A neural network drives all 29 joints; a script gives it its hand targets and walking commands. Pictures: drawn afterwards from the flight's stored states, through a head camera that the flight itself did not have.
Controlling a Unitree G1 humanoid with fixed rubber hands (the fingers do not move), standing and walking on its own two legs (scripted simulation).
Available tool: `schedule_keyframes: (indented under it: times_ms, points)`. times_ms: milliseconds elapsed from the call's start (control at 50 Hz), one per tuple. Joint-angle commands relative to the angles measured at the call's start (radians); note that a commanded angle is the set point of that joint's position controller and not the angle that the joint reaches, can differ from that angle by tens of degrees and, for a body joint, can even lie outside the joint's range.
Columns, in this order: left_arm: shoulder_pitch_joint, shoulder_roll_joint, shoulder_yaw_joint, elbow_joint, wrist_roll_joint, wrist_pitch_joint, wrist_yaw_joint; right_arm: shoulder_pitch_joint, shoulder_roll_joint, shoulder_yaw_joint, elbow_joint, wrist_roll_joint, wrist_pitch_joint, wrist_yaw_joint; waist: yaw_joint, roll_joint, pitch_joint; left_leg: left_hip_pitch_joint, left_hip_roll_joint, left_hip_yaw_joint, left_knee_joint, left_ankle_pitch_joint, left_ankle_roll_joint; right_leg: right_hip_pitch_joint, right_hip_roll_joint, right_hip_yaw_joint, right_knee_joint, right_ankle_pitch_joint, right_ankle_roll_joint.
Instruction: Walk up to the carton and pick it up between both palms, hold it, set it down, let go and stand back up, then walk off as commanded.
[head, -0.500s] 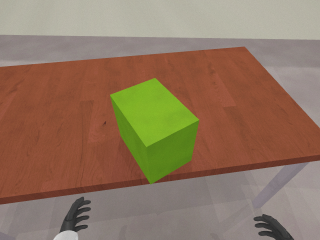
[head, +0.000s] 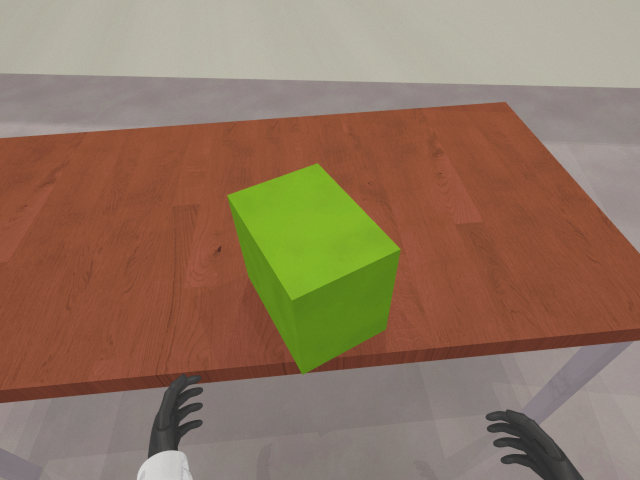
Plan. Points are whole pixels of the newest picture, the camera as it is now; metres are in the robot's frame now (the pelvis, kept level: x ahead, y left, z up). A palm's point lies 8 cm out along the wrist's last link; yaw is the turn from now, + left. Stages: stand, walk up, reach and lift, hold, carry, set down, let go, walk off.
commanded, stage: reach and lift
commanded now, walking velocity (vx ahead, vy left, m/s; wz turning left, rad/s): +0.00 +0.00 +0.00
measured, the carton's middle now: (310, 265) +0.45 +0.05 -0.01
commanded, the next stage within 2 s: none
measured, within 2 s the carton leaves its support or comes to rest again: neither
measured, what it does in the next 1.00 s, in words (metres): stands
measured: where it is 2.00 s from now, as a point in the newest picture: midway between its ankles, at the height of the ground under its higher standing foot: outside the picture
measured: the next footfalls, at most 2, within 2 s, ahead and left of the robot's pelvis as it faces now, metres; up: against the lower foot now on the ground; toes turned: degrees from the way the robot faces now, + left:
none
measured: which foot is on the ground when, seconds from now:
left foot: down 0.00-1.00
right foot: down 0.00-1.00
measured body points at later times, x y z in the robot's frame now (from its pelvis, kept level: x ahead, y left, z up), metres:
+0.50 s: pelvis +0.01 -0.01 +0.00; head +0.01 -0.02 +0.45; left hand +0.23 +0.17 -0.01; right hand +0.25 -0.24 -0.04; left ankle +0.00 +0.14 -0.73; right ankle +0.02 -0.13 -0.73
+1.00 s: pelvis +0.01 -0.02 +0.00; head +0.02 -0.02 +0.45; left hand +0.27 +0.17 +0.02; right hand +0.33 -0.21 +0.00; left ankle +0.00 +0.14 -0.73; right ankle +0.02 -0.13 -0.73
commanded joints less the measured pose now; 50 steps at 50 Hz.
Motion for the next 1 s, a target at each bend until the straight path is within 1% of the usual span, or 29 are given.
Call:
schedule_keyframes:
  times_ms: [0, 40, 60, 80, 100, 140, 180, 200, 240, 260, 280, 320, 360, 380, 400, 440, 460, 480, 500, 520, 560, 620, 660, 700, 720, 780, 800, 940, 980]
  points:
    - [-0.119, 0.006, -0.017, -0.193, 0.024, -0.067, 0.029, -0.203, -0.114, -0.011, -0.165, 0.183, -0.071, 0.020, 0.042, -0.156, -0.115, 0.209, -0.010, -0.017, -0.193, 0.166, 0.028, 0.030, 0.069, -0.039, -0.228, 0.108, -0.081]
    - [-0.113, -0.016, -0.023, -0.210, 0.030, -0.072, 0.036, -0.200, -0.120, -0.005, -0.154, 0.197, -0.079, 0.026, 0.040, -0.149, -0.113, 0.226, -0.005, -0.022, -0.195, 0.181, 0.023, 0.026, 0.068, -0.044, -0.228, 0.121, -0.083]
    - [-0.120, -0.021, -0.014, -0.194, 0.037, -0.077, 0.035, -0.206, -0.104, 0.010, -0.156, 0.207, -0.081, 0.025, 0.045, -0.158, -0.104, 0.212, -0.009, -0.012, -0.190, 0.200, 0.025, 0.038, 0.069, -0.036, -0.230, 0.133, -0.083]
    - [-0.130, -0.033, -0.021, -0.224, 0.033, -0.079, 0.042, -0.220, -0.111, 0.012, -0.145, 0.221, -0.086, 0.031, 0.043, -0.141, -0.127, 0.227, -0.006, -0.016, -0.187, 0.197, 0.021, 0.030, 0.071, -0.041, -0.223, 0.132, -0.083]
    - [-0.154, -0.043, -0.023, -0.226, 0.032, -0.083, 0.048, -0.249, -0.113, 0.012, -0.152, 0.225, -0.090, 0.033, 0.045, -0.139, -0.139, 0.232, -0.006, -0.017, -0.186, 0.197, 0.021, 0.025, 0.076, -0.041, -0.222, 0.134, -0.083]
    - [-0.135, -0.064, -0.038, -0.253, 0.034, -0.095, 0.060, -0.252, -0.126, 0.012, -0.157, 0.245, -0.102, 0.040, 0.046, -0.133, -0.154, 0.241, -0.004, -0.022, -0.179, 0.209, 0.017, 0.018, 0.077, -0.042, -0.218, 0.142, -0.083]
    - [-0.150, -0.081, -0.036, -0.252, 0.039, -0.101, 0.068, -0.278, -0.128, 0.021, -0.156, 0.258, -0.105, 0.043, 0.041, -0.146, -0.148, 0.232, -0.003, -0.027, -0.182, 0.197, 0.018, 0.016, 0.078, -0.040, -0.216, 0.142, -0.082]
    - [-0.160, -0.089, -0.031, -0.242, 0.047, -0.100, 0.070, -0.280, -0.116, 0.038, -0.146, 0.265, -0.105, 0.043, 0.050, -0.142, -0.143, 0.224, -0.004, -0.021, -0.182, 0.203, 0.020, 0.023, 0.078, -0.037, -0.215, 0.149, -0.083]
    - [-0.176, -0.095, -0.035, -0.256, 0.047, -0.104, 0.076, -0.304, -0.120, 0.043, -0.146, 0.280, -0.107, 0.043, 0.044, -0.148, -0.151, 0.218, -0.006, -0.014, -0.177, 0.216, 0.020, 0.026, 0.081, -0.035, -0.215, 0.158, -0.083]
    - [-0.165, -0.107, -0.035, -0.261, 0.050, -0.108, 0.080, -0.305, -0.115, 0.056, -0.147, 0.288, -0.112, 0.043, 0.052, -0.146, -0.145, 0.211, -0.007, -0.008, -0.176, 0.231, 0.016, 0.033, 0.082, -0.033, -0.216, 0.165, -0.082]
    - [-0.176, -0.113, -0.042, -0.282, 0.048, -0.112, 0.085, -0.323, -0.123, 0.057, -0.148, 0.297, -0.116, 0.047, 0.050, -0.144, -0.157, 0.221, -0.004, -0.016, -0.177, 0.229, 0.014, 0.020, 0.086, -0.038, -0.211, 0.167, -0.082]
    - [-0.199, -0.127, -0.041, -0.284, 0.052, -0.118, 0.094, -0.355, -0.119, 0.069, -0.149, 0.312, -0.120, 0.046, 0.057, -0.138, -0.166, 0.208, -0.005, -0.011, -0.170, 0.214, 0.019, 0.020, 0.086, -0.033, -0.205, 0.156, -0.084]
    - [-0.200, -0.141, -0.051, -0.305, 0.043, -0.124, 0.101, -0.366, -0.121, 0.081, -0.161, 0.325, -0.124, 0.047, 0.065, -0.148, -0.165, 0.201, -0.001, -0.010, -0.172, 0.212, 0.019, 0.010, 0.087, -0.030, -0.203, 0.146, -0.084]
    - [-0.215, -0.147, -0.057, -0.292, 0.044, -0.121, 0.102, -0.381, -0.117, 0.083, -0.153, 0.326, -0.120, 0.045, 0.059, -0.143, -0.159, 0.197, -0.002, -0.011, -0.173, 0.203, 0.020, 0.007, 0.086, -0.026, -0.208, 0.139, -0.088]
    - [-0.222, -0.154, -0.051, -0.297, 0.048, -0.122, 0.105, -0.397, -0.108, 0.094, -0.152, 0.334, -0.118, 0.044, 0.066, -0.140, -0.151, 0.182, -0.003, -0.008, -0.172, 0.197, 0.022, 0.010, 0.085, -0.023, -0.206, 0.127, -0.089]
    - [-0.229, -0.160, -0.056, -0.291, 0.045, -0.120, 0.105, -0.415, -0.114, 0.099, -0.143, 0.340, -0.114, 0.039, 0.066, -0.154, -0.149, 0.166, -0.005, -0.004, -0.172, 0.181, 0.024, 0.015, 0.086, -0.016, -0.208, 0.116, -0.084]
    - [-0.247, -0.165, -0.059, -0.308, 0.038, -0.122, 0.109, -0.431, -0.107, 0.107, -0.153, 0.349, -0.115, 0.038, 0.075, -0.151, -0.152, 0.157, -0.004, 0.002, -0.174, 0.190, 0.023, 0.014, 0.089, -0.014, -0.207, 0.121, -0.084]
    - [-0.260, -0.173, -0.065, -0.325, 0.037, -0.123, 0.112, -0.445, -0.107, 0.107, -0.149, 0.350, -0.117, 0.038, 0.070, -0.142, -0.162, 0.167, -0.002, -0.006, -0.175, 0.203, 0.020, 0.010, 0.088, -0.015, -0.209, 0.131, -0.087]
    - [-0.267, -0.171, -0.063, -0.314, 0.038, -0.120, 0.112, -0.460, -0.110, 0.113, -0.149, 0.352, -0.115, 0.035, 0.075, -0.150, -0.166, 0.160, -0.001, -0.005, -0.172, 0.192, 0.021, 0.013, 0.088, -0.012, -0.208, 0.126, -0.086]
    - [-0.285, -0.172, -0.064, -0.324, 0.035, -0.118, 0.117, -0.475, -0.108, 0.113, -0.148, 0.357, -0.111, 0.033, 0.083, -0.144, -0.163, 0.153, -0.002, 0.005, -0.169, 0.193, 0.020, 0.006, 0.090, -0.015, -0.204, 0.115, -0.088]
    - [-0.296, -0.180, -0.067, -0.310, 0.037, -0.103, 0.120, -0.487, -0.109, 0.118, -0.122, 0.358, -0.096, 0.031, 0.077, -0.144, -0.159, 0.151, -0.002, 0.002, -0.171, 0.174, 0.018, 0.007, 0.088, -0.008, -0.209, 0.101, -0.092]
    - [-0.345, -0.185, -0.067, -0.310, 0.038, -0.076, 0.121, -0.533, -0.102, 0.121, -0.124, 0.352, -0.074, 0.023, 0.080, -0.146, -0.153, 0.134, -0.003, 0.005, -0.180, 0.164, 0.018, 0.018, 0.090, -0.002, -0.218, 0.095, -0.097]
    - [-0.362, -0.181, -0.062, -0.316, 0.037, -0.054, 0.123, -0.558, -0.103, 0.125, -0.137, 0.357, -0.058, 0.016, 0.087, -0.141, -0.170, 0.136, -0.005, 0.015, -0.174, 0.197, 0.014, 0.028, 0.088, 0.000, -0.217, 0.132, -0.098]
    - [-0.388, -0.181, -0.058, -0.332, 0.036, -0.037, 0.121, -0.593, -0.107, 0.123, -0.132, 0.358, -0.042, 0.009, 0.086, -0.143, -0.179, 0.149, -0.005, 0.013, -0.171, 0.215, 0.015, 0.038, 0.091, 0.000, -0.221, 0.148, -0.099]
    - [-0.392, -0.175, -0.043, -0.324, 0.043, -0.026, 0.122, -0.593, -0.098, 0.133, -0.139, 0.359, -0.033, 0.003, 0.096, -0.148, -0.170, 0.139, -0.007, 0.020, -0.173, 0.229, 0.016, 0.051, 0.091, 0.005, -0.225, 0.169, -0.099]
    - [-0.402, -0.173, -0.041, -0.346, 0.044, -0.002, 0.121, -0.620, -0.121, 0.118, -0.154, 0.363, -0.021, -0.009, 0.091, -0.139, -0.211, 0.163, -0.007, 0.024, -0.164, 0.272, 0.009, 0.070, 0.096, 0.001, -0.217, 0.221, -0.100]
    - [-0.419, -0.171, -0.032, -0.347, 0.046, 0.006, 0.121, -0.653, -0.114, 0.122, -0.163, 0.365, -0.018, -0.014, 0.104, -0.139, -0.216, 0.158, -0.009, 0.027, -0.159, 0.294, 0.009, 0.078, 0.097, 0.003, -0.215, 0.233, -0.100]
    - [-0.492, -0.167, -0.009, -0.372, 0.045, 0.064, 0.117, -0.753, -0.120, 0.125, -0.170, 0.377, 0.025, -0.033, 0.118, -0.129, -0.255, 0.170, -0.009, 0.036, -0.151, 0.371, -0.001, 0.117, 0.101, 0.002, -0.215, 0.313, -0.105]
    - [-0.515, -0.162, -0.005, -0.377, 0.040, 0.080, 0.116, -0.778, -0.127, 0.117, -0.161, 0.375, 0.041, -0.039, 0.111, -0.130, -0.265, 0.173, -0.007, 0.035, -0.147, 0.382, -0.001, 0.112, 0.100, -0.001, -0.210, 0.326, -0.103]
